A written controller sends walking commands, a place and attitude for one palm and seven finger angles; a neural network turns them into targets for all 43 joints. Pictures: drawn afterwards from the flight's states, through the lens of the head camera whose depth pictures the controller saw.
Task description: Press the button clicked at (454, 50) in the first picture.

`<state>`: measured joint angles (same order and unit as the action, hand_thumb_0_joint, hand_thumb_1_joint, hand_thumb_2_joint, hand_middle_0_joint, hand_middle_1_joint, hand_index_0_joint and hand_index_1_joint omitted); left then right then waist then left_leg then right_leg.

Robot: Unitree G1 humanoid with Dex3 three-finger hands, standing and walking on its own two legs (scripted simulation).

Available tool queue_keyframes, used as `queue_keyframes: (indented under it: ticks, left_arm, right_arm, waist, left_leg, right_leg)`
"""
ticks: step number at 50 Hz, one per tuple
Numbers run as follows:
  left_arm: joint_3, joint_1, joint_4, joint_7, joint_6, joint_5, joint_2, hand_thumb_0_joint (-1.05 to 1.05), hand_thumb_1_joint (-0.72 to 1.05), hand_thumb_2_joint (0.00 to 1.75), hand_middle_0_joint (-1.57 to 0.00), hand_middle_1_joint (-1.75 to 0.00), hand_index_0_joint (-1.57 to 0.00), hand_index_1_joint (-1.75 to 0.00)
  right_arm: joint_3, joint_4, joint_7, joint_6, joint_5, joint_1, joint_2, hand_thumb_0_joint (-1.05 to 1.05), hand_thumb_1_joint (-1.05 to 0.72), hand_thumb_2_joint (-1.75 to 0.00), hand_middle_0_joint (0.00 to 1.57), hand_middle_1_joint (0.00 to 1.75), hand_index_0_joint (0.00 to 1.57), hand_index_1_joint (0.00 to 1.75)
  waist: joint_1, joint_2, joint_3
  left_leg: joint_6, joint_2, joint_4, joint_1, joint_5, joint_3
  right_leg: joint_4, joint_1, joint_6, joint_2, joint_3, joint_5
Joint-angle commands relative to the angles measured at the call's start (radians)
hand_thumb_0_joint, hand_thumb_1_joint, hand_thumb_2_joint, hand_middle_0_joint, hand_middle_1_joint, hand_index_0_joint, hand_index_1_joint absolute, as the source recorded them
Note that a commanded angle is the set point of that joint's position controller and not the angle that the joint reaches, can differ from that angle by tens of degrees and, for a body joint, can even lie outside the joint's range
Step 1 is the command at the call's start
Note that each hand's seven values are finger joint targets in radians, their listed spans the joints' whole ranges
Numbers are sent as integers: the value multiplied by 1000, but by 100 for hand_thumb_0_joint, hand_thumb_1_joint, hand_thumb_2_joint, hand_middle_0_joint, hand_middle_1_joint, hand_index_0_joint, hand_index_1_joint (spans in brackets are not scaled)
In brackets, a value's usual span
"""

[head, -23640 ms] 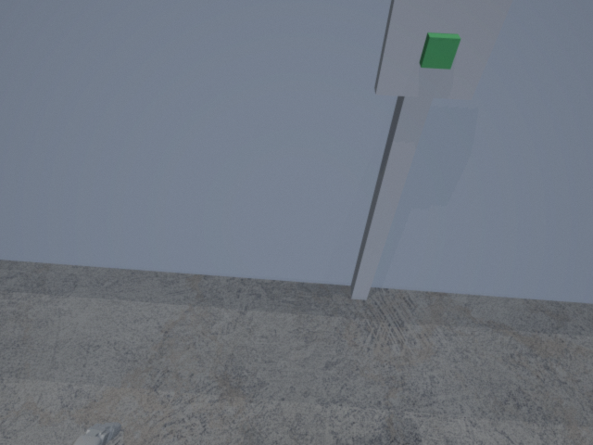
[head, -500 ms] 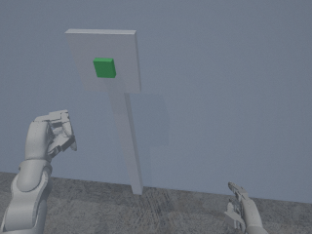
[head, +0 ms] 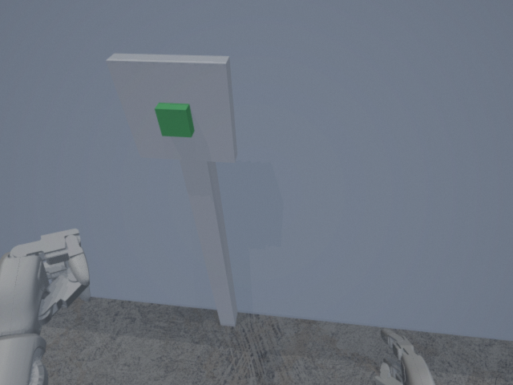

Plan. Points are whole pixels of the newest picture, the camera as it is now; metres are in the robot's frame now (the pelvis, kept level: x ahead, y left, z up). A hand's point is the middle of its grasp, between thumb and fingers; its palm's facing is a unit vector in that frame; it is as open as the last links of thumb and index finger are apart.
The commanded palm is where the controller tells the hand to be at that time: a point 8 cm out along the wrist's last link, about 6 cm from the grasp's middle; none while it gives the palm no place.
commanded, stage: draw the hand back to the body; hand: left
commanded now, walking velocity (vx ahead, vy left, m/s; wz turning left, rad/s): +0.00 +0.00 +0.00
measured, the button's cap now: (176, 119) +0.48 +0.20 +0.19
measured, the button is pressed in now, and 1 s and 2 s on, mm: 0 0 0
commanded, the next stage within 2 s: step back with the hand held close in 0.34 s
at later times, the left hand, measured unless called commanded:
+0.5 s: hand (74, 285) +0.18 +0.24 +0.16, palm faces +0.42 -0.83 -0.37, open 3.1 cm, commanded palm +0.13 +0.28 +0.17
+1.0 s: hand (28, 328) +0.13 +0.26 +0.16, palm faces +0.34 -0.80 -0.50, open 3.1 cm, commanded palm +0.07 +0.30 +0.17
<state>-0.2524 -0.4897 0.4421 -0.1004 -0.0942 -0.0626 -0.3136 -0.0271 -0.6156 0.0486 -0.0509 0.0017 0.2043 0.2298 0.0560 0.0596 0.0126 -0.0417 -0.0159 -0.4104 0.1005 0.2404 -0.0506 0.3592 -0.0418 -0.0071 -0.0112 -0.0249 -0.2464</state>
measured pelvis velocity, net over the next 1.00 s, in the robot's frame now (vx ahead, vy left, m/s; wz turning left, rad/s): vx -0.06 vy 0.02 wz -0.01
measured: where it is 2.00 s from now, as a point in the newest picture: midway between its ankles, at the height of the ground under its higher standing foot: outside the picture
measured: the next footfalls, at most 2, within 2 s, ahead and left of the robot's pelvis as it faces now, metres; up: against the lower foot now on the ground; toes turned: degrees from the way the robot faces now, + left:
right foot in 1.62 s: -0.30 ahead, -0.09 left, +0.00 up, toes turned -2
left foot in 1.76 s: -0.05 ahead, +0.10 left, +0.00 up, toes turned -5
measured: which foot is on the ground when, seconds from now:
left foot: down 0.00-1.00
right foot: down 0.00-1.00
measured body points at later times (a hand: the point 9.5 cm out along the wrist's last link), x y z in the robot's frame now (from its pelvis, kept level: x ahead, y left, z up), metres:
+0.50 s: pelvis +0.00 -0.01 +0.00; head -0.02 -0.02 +0.45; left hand +0.15 +0.28 +0.18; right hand +0.20 -0.21 -0.08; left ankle -0.01 +0.09 -0.74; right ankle -0.03 -0.12 -0.74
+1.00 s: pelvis -0.06 +0.02 -0.01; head -0.05 +0.02 +0.44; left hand +0.10 +0.30 +0.18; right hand +0.12 -0.22 -0.08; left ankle -0.01 +0.09 -0.74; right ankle -0.03 -0.12 -0.74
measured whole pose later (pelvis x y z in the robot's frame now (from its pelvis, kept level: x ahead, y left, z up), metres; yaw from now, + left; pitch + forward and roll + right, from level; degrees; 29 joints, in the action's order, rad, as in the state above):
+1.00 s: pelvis -0.06 +0.02 -0.01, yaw -1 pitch +0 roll -1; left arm -0.39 -0.63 0.60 -0.13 -0.20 -0.04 -0.42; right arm 0.00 -0.50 0.06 0.02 0.02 0.19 0.23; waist 0.01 0.01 0.03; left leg -0.08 -0.02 -0.54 0.35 0.20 -0.07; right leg 0.53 -0.31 0.02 0.00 -0.01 -0.22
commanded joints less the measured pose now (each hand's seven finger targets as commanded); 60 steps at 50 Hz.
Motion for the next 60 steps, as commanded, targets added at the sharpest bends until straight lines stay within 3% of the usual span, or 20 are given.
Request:
queue_keyframes:
  ticks: [1, 8, 13, 22, 23, 24, 26, 30, 34, 38, 40, 44, 48, 51, 53, 55, 56, 58, 59, 60]
  left_arm:
    - [-127, 6, 277, -18, -67, -9, -164, 0, 90, 90, -130, -150, -130, -150]
    - [-102, 46, 262, -25, -58, 3, -144, 0, 90, 90, -130, -150, -130, -150]
    - [-121, 42, 250, -31, -57, 0, -158, 0, 90, 90, -130, -150, -130, -150]
    - [-121, 33, 264, -29, -53, -1, -156, 0, 90, 90, -130, -150, -130, -150]
    - [-149, 68, 237, -34, -50, -2, -183, 0, 90, 90, -130, -150, -130, -150]
    - [-262, 144, 314, -32, -85, -8, -297, 0, 90, 90, -130, -150, -130, -150]
    - [-176, -2, 202, -17, -86, -2, -191, 0, 90, 90, -130, -150, -130, -150]
    - [-156, -70, 214, -16, -98, 0, -172, 0, 90, 90, -130, -150, -130, -150]
    - [-197, -128, 262, -27, -106, -4, -213, 0, 90, 90, -130, -150, -130, -150]
    - [-258, -150, 346, -43, -124, -4, -274, 0, 90, 90, -130, -150, -130, -150]
    - [-251, -170, 371, -48, -131, -2, -263, 0, 90, 90, -130, -150, -130, -150]
    - [-239, -188, 366, -50, -142, 4, -240, 0, 90, 90, -130, -150, -130, -150]
    - [-247, -162, 338, -50, -156, 17, -224, 0, 90, 90, -130, -150, -130, -150]
    - [-236, -129, 309, -50, -169, 30, -204, 0, 90, 90, -130, -150, -130, -150]
    - [-245, -87, 314, -53, -174, 38, -217, 0, 90, 90, -130, -150, -130, -150]
    - [-221, -59, 318, -56, -181, 45, -202, 0, 90, 90, -130, -150, -130, -150]
    - [-217, -49, 320, -61, -182, 45, -209, 0, 90, 90, -130, -150, -130, -150]
    - [-214, -6, 354, -80, -188, 41, -234, 0, 90, 90, -130, -150, -130, -150]
    - [-183, -1, 350, -86, -188, 41, -209, 0, 90, 90, -130, -150, -130, -150]
    - [-200, -5, 360, -91, -187, 42, -226, 0, 90, 90, -130, -150, -130, -150]
  right_arm:
    - [40, 182, 12, -70, 1, -141, 92, 0, -90, -90, 20, 30, 20, 30]
    - [43, 171, 20, -74, -3, -132, 101, 0, -90, -90, 20, 30, 20, 30]
    - [41, 173, 30, -71, -7, -132, 97, 0, -90, -90, 20, 30, 20, 30]
    - [33, 175, 26, -67, -7, -139, 85, 0, -90, -90, 20, 30, 20, 30]
    - [34, 166, 28, -67, -7, -138, 90, 0, -90, -90, 20, 30, 20, 30]
    - [45, 208, 25, -43, 3, -131, 117, 0, -90, -90, 20, 30, 20, 30]
    - [45, 198, 21, -14, -2, -126, 102, 0, -90, -90, 20, 30, 20, 30]
    - [60, 220, 15, 18, 4, -122, 113, 0, -90, -90, 20, 30, 20, 30]
    - [70, 243, 18, 43, 14, -123, 107, 0, -90, -90, 20, 30, 20, 30]
    - [78, 264, 26, 51, 16, -127, 114, 0, -90, -90, 20, 30, 20, 30]
    - [79, 273, 26, 49, 19, -115, 112, 0, -90, -90, 20, 30, 20, 30]
    - [78, 271, 26, 32, 15, -106, 118, 0, -90, -90, 20, 30, 20, 30]
    - [85, 264, 29, 4, 9, -98, 133, 0, -90, -90, 20, 30, 20, 30]
    - [81, 262, 29, -16, 13, -83, 132, 0, -90, -90, 20, 30, 20, 30]
    - [85, 261, 36, -25, 8, -82, 135, 0, -90, -90, 20, 30, 20, 30]
    - [86, 254, 32, -31, 1, -65, 129, 0, -90, -90, 20, 30, 20, 30]
    - [86, 247, 30, -33, 0, -59, 122, 0, -90, -90, 20, 30, 20, 30]
    - [85, 212, 28, -35, -4, -45, 119, 0, -90, -90, 20, 30, 20, 30]
    - [73, 200, 25, -35, -5, -37, 103, 0, -90, -90, 20, 30, 20, 30]
    - [68, 202, 26, -39, -8, -47, 99, 0, -90, -90, 20, 30, 20, 30]
  waist:
    - [10, 2, -86]
    - [-5, -16, -24]
    - [6, -49, -59]
    - [11, 34, -62]
    - [9, 3, -48]
    - [-30, -14, 17]
    - [-34, -74, 3]
    - [-40, -43, -86]
    - [-41, -82, -181]
    - [-37, -30, -229]
    - [-40, 4, -232]
    - [-39, 62, -181]
    - [-40, 86, -114]
    - [-49, 33, -62]
    - [-52, -18, -45]
    - [-61, -86, -19]
    - [-62, -143, -13]
    - [-73, -227, -41]
    - [-80, -248, -58]
    - [-80, -241, -77]
  left_leg:
    - [29, 45, 35, -47, -298, 67]
    - [25, 44, 43, -35, -233, 73]
    - [18, 38, 41, -46, -219, 69]
    - [26, 37, 32, -45, -268, 65]
    - [26, 36, 35, -36, -253, 66]
    - [-4, 58, 4, 39, -184, 87]
    - [-5, 57, -15, 36, -177, 89]
    - [-1, 74, -24, 34, -297, 81]
    - [-2, 91, -37, 33, -409, 86]
    - [-3, 100, -39, 68, -431, 96]
    - [-6, 113, -35, 100, -438, 109]
    - [-20, 149, 19, 208, -314, 148]
    - [-50, 191, 96, 429, 8, 185]
    - [-65, 197, 127, 584, 304, 209]
    - [-62, 168, 84, 606, 388, 193]
    - [-37, 115, -17, 528, 402, 168]
    - [-14, 77, -122, 431, 358, 145]
    - [24, 17, -387, 177, 216, 93]
    - [21, 21, -421, 140, 183, 104]
    - [18, 26, -372, 119, 155, 98]
  right_leg:
    - [-32, -50, -16, 1, 12, 230]
    - [-52, -95, -15, -3, 11, 169]
    - [-56, -73, -15, 1, 14, 169]
    - [-44, -54, -17, 6, 17, 220]
    - [-57, -59, -18, 3, 18, 210]
    - [-102, -163, -13, 57, 124, 243]
    - [-103, -170, -14, 88, 126, 266]
    - [-44, -138, -2, 88, 97, 349]
    - [20, -95, 11, 84, 67, 448]
    - [74, -79, 13, 71, 65, 442]
    - [107, -68, 13, 62, 59, 420]
    - [162, -80, 16, 35, 53, 259]
    - [248, -21, 16, 12, 60, 129]
    - [272, 11, 13, 20, 81, 65]
    - [218, -31, 4, 39, 128, -21]
    - [82, -187, -31, 93, 205, -223]
    - [-17, -319, -60, 139, 263, -347]
    - [-151, -574, -120, 263, 351, -421]
    - [-134, -573, -123, 291, 303, -349]
    - [-100, -556, -109, 276, 261, -276]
